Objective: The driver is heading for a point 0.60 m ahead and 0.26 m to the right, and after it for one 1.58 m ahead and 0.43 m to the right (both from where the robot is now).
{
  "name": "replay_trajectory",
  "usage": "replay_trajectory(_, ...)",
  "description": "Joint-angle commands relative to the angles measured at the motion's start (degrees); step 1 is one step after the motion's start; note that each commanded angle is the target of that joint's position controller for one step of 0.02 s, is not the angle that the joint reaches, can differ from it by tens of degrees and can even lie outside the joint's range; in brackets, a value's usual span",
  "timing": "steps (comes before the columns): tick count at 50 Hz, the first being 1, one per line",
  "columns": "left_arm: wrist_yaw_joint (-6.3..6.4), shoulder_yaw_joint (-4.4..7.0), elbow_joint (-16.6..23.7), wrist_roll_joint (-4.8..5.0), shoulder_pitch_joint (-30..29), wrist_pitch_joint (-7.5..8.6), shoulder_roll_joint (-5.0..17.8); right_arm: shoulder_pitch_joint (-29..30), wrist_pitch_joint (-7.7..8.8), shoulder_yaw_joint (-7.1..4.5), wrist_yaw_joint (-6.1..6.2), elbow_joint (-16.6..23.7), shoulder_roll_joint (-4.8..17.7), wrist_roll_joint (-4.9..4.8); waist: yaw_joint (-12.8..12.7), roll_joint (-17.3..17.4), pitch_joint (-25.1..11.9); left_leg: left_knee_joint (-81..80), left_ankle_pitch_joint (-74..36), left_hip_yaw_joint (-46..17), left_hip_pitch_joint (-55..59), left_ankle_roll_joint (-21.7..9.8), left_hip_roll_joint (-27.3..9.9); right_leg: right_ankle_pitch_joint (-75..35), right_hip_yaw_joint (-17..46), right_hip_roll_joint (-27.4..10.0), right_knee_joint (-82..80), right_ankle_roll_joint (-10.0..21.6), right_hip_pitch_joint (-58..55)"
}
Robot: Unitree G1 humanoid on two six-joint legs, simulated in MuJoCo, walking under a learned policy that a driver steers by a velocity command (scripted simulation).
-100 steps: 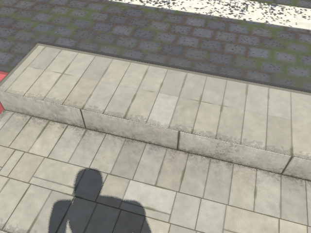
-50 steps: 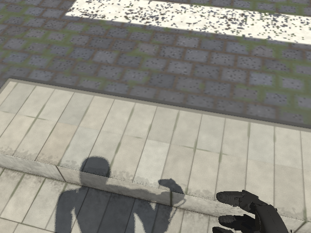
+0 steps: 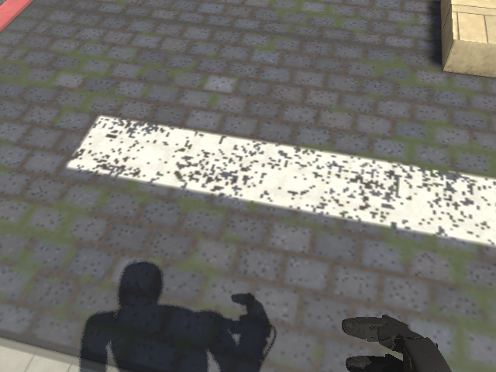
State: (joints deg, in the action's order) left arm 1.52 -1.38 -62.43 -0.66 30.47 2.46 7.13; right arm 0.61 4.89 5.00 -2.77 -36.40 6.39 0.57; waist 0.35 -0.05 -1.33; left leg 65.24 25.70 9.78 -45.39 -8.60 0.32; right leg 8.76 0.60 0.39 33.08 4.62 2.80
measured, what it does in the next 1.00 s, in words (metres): climbs, turning right: right foot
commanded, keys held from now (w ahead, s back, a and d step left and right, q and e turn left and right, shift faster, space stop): w+e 1.00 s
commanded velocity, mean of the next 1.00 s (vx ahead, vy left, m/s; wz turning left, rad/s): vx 0.50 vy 0.00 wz -0.48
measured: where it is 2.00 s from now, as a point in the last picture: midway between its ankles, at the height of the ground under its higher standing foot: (389, 212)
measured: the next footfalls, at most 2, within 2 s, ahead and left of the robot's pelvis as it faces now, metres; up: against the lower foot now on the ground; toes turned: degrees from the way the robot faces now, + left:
right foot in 0.56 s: +0.42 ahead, -0.18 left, +0.00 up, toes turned -19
left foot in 1.02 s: +0.77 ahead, -0.12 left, +0.00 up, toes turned -34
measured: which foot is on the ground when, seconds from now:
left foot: down 0.00-0.56, up 0.58-1.00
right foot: up 0.00-0.54, down 0.56-1.00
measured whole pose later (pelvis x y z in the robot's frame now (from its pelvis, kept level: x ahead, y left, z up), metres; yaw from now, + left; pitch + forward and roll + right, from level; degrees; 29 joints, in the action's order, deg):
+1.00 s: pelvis +0.54 -0.13 +0.09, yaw -31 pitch +3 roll +0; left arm 0.8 4.9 -40.7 1.5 22.3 2.3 15.2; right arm -0.1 7.5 -2.3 -1.1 -38.2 13.7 -0.2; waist -5.2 1.8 -0.3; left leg 28.4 1.5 -3.3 -31.3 1.0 -0.5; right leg 24.9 10.9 5.9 27.7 3.4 5.1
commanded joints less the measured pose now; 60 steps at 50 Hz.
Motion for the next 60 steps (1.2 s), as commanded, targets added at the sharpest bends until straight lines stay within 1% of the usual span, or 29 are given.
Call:
replay_trajectory(1,-4.36,2.91,6.60,0.69,-0.03,4.63,5.91,-26.40,-1.00,-6.35,1.90,-8.36,13.54,1.59,8.29,11.10,-18.00,-48.72,-8.90,-66.61,45.69,-14.26,-23.65,8.37,19.38,8.99,69.60,1.38,33.60)
replay_trajectory(2,-4.75,2.69,12.09,1.83,-9.83,4.02,4.65,-21.23,-0.35,-4.77,1.37,-10.08,7.84,-0.46,5.16,4.65,-4.81,-45.54,-7.57,-53.72,35.02,-9.11,-22.69,9.35,14.72,6.08,76.27,2.94,41.61)
replay_trajectory(3,-4.13,1.77,16.73,1.49,-16.12,3.01,2.67,-17.31,0.31,-3.91,0.56,-11.94,3.56,-0.53,2.35,-0.65,2.19,-43.11,-12.18,-38.79,25.21,-4.63,-19.94,6.22,11.61,3.10,78.50,4.46,44.45)
replay_trajectory(4,-3.45,2.06,17.25,1.80,-14.20,1.87,3.20,-15.13,0.93,-3.35,-0.06,-13.81,0.02,0.50,-1.49,-3.97,3.26,-42.98,-13.72,-27.07,21.90,-0.15,-16.15,2.58,11.79,0.78,75.77,5.78,43.66)
replay_trajectory(6,-2.83,1.05,16.60,3.43,-8.41,0.25,2.06,-11.95,1.35,-4.48,-0.88,-15.00,0.88,0.56,-5.83,-1.57,3.93,-45.46,-17.58,-11.34,21.21,4.06,-10.78,-1.58,11.34,-1.08,61.63,4.99,41.45)
replay_trajectory(8,-2.24,1.83,16.92,3.03,-10.11,-0.77,4.96,-11.10,1.97,-4.53,-0.52,-15.55,2.15,1.46,-5.75,1.08,3.63,-50.84,-24.40,-2.91,19.49,4.88,-8.03,-5.84,6.45,-1.39,50.85,3.43,37.68)
replay_trajectory(10,-2.38,2.45,19.15,1.85,-14.95,-0.82,6.35,-14.21,2.64,-5.14,0.77,-17.29,5.96,2.00,-4.17,5.68,3.83,-54.16,-31.03,0.55,21.33,4.65,-6.88,-12.04,3.88,-1.83,43.05,1.61,38.08)
replay_trajectory(14,-3.12,3.01,21.34,2.14,-21.38,-0.54,7.14,-18.67,2.90,-6.56,4.13,-17.50,11.79,1.07,-0.41,5.20,1.20,-55.70,-31.14,-1.09,34.99,2.54,-11.12,-14.03,2.60,-5.07,27.56,-1.34,42.25)
replay_trajectory(17,-4.04,3.12,24.27,2.16,-28.95,-0.10,6.99,-20.97,2.14,-7.66,4.95,-17.05,14.54,0.32,3.33,2.85,2.78,-56.32,-30.88,-3.11,46.14,1.35,-16.90,-11.24,1.06,-6.55,17.07,-1.82,46.63)
replay_trajectory(21,-5.32,3.26,27.02,2.19,-34.73,-0.03,6.44,-22.76,0.45,-8.67,4.64,-16.63,15.24,-0.52,5.85,2.20,6.57,-54.06,-33.46,-0.45,54.59,0.56,-19.21,-5.02,-3.17,-6.07,8.02,-0.91,47.74)
replay_trajectory(24,-5.92,4.44,27.78,2.05,-32.49,-0.21,8.21,-21.30,-0.18,-9.64,4.40,-15.66,17.93,-1.09,3.10,5.94,4.56,-46.39,-60.87,3.41,53.70,1.47,-18.03,0.19,-9.15,-1.16,4.38,1.69,35.13)
replay_trajectory(26,-5.84,6.50,25.79,2.20,-22.55,-0.55,11.58,-19.40,-1.00,-10.51,4.63,-14.68,20.16,-1.77,-2.78,8.55,-0.61,-32.99,-75.96,4.54,52.59,2.34,-17.19,3.50,-11.07,3.06,1.93,4.51,22.46)
replay_trajectory(27,-5.13,8.59,23.64,2.11,-13.82,-0.65,15.31,-18.93,-1.14,-10.63,4.70,-13.96,20.12,-2.33,-7.41,7.30,-4.99,-21.66,-71.82,4.99,47.43,4.16,-14.96,-1.97,-9.12,4.66,-4.13,6.73,8.80)
replay_trajectory(28,-3.74,10.29,21.95,1.70,-6.24,-1.13,19.70,-18.68,-0.45,-10.17,4.55,-12.29,18.31,-1.39,-9.96,1.24,-9.31,-4.51,-45.78,3.77,31.07,6.30,-12.08,-2.22,4.10,-3.49,-3.94,9.87,-8.93)
replay_trajectory(29,-3.37,10.67,23.74,1.32,-9.75,-0.37,24.27,-22.12,1.52,-7.76,3.65,-8.33,10.03,-0.77,-2.94,-14.86,-14.64,18.18,4.06,-2.10,5.86,9.77,1.31,2.71,38.29,-18.89,-10.71,21.90,-25.66)
replay_trajectory(30,-3.43,9.17,23.85,0.93,-8.34,0.24,18.86,-16.03,4.20,-8.57,2.66,-6.72,14.37,-2.12,-6.53,-7.40,-19.09,22.57,3.30,-15.48,1.50,8.31,-0.31,5.00,43.87,-19.93,-17.23,21.48,-24.64)
replay_trajectory(31,-3.44,8.23,23.95,0.91,-10.07,0.91,15.26,-11.65,5.12,-8.85,2.32,-4.77,15.38,-3.64,-6.20,-5.08,-11.76,20.33,-1.76,-15.67,-1.03,6.80,-2.98,0.05,33.54,-17.45,-16.64,18.08,-18.62)
replay_trajectory(32,-3.71,7.66,24.31,1.38,-13.34,1.39,13.79,-11.19,5.31,-8.70,2.64,-4.41,14.76,-2.84,-3.04,-0.38,-6.69,15.33,-5.27,-15.14,0.54,6.62,-5.07,-6.59,26.14,-14.49,-16.92,15.61,-10.04)
replay_trajectory(34,-3.26,6.65,25.99,1.24,-17.24,1.90,11.61,-12.89,4.08,-9.59,2.96,-4.14,15.75,-1.39,0.19,0.54,-3.66,9.26,-8.07,-15.09,5.57,7.75,-7.60,-13.21,19.16,-10.92,-18.24,13.65,0.04)
replay_trajectory(37,-2.16,7.05,26.22,1.57,-16.20,2.05,13.84,-12.12,2.43,-9.61,2.97,-2.02,14.03,0.00,1.75,0.67,-1.29,1.27,-9.60,-13.64,5.22,10.89,-8.09,-17.30,17.10,-9.57,-19.97,13.84,6.32)
replay_trajectory(42,-0.79,7.92,25.60,1.71,-12.40,1.17,16.34,-0.25,2.25,-8.02,2.80,0.68,10.41,0.36,-2.52,-3.68,0.58,-24.12,-26.05,-10.61,11.86,12.59,-3.35,-14.24,10.97,-3.72,-17.93,9.71,13.74)
replay_trajectory(47,-0.57,8.08,24.67,2.52,-8.59,0.59,15.85,3.98,3.27,-9.39,1.83,2.74,14.03,-1.05,-4.12,-6.40,-0.31,-35.41,-26.87,-13.22,14.87,10.63,-0.90,-6.13,19.55,-7.39,-11.70,7.67,5.83)
replay_trajectory(50,-0.47,8.14,25.91,2.10,-11.57,0.36,15.09,-4.17,4.00,-11.21,1.94,1.48,16.41,-0.77,1.18,-8.24,-2.95,-39.32,-22.82,-11.98,26.83,7.21,-0.03,-12.14,21.35,-5.67,-3.10,4.87,5.60)
replay_trajectory(51,-0.78,7.14,27.13,1.49,-12.82,0.62,12.24,-11.95,4.25,-12.01,2.26,0.81,18.47,0.26,5.04,-5.89,-9.53,-37.23,-23.54,-16.40,40.32,3.98,-5.92,-10.36,18.18,-2.61,8.92,2.68,10.86)
replay_trajectory(52,-0.59,6.06,28.53,1.44,-7.19,0.93,8.25,-20.92,3.94,-13.14,2.76,-0.27,22.78,1.48,4.96,7.36,-19.31,-38.02,-20.41,-36.01,62.33,-3.42,-19.60,7.55,10.98,4.39,29.66,-1.50,28.24)
replay_trajectory(53,-0.64,5.78,28.90,2.77,-3.10,1.38,10.57,-22.83,3.47,-13.09,2.15,-1.54,22.14,0.48,3.61,21.82,-22.65,-45.18,-5.80,-57.85,67.84,-8.80,-26.76,26.09,10.13,4.31,41.70,-2.85,41.42)
replay_trajectory(54,-0.58,6.95,27.95,3.16,-6.04,0.90,15.11,-19.88,2.78,-11.88,2.54,-0.15,16.87,-0.16,4.65,13.50,-14.58,-46.89,2.82,-52.73,61.74,-6.64,-24.85,21.36,10.69,0.87,48.19,-3.82,46.07)
replay_trajectory(56,-0.88,7.27,30.06,1.48,-14.59,0.16,15.56,-14.81,1.34,-10.62,2.96,-0.30,13.74,-0.03,3.35,4.09,-3.35,-48.57,-4.71,-35.81,44.21,-2.95,-19.63,12.98,6.69,-3.16,45.98,-3.83,43.54)
replay_trajectory(60,-1.31,7.05,29.66,1.83,-13.96,-1.35,11.84,-11.76,1.97,-10.57,2.73,-2.92,13.41,0.11,-0.50,6.85,1.18,-54.05,-17.04,-20.45,32.17,-2.25,-15.05,9.04,4.97,-6.13,38.64,-4.02,37.11)
Keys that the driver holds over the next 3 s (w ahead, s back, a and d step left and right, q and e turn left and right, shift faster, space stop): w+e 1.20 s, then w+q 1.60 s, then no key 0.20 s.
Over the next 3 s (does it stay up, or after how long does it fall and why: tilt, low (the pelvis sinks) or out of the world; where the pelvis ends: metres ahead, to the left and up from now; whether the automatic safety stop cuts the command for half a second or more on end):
stays up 1.45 -0.43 0.08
